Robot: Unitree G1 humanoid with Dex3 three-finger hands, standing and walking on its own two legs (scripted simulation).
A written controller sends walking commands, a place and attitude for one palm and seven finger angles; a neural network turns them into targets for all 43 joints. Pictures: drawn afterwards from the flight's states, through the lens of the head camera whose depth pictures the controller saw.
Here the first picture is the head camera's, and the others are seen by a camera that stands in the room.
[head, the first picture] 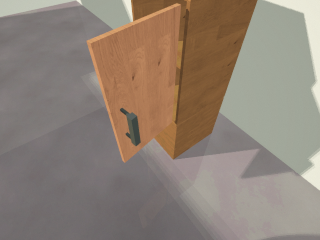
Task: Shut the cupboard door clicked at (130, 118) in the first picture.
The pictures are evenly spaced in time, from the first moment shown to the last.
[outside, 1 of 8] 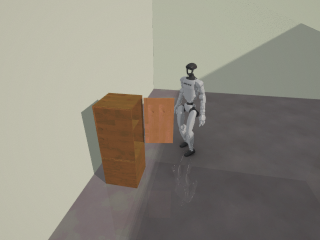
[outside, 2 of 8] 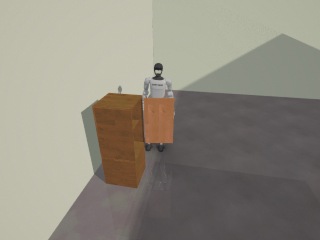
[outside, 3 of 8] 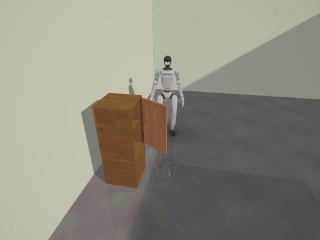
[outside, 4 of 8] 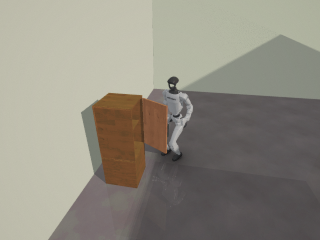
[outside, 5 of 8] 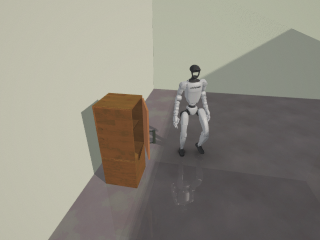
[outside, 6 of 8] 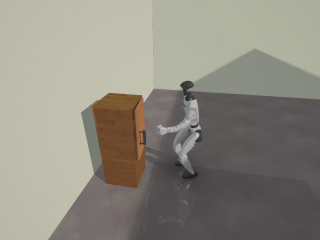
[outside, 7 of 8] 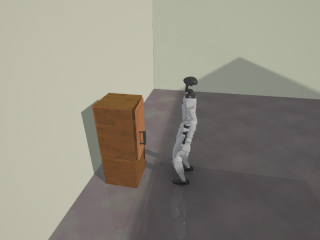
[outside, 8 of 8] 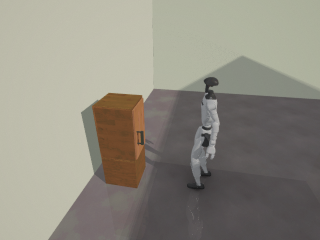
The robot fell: no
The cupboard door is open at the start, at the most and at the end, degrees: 100 100 0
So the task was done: yes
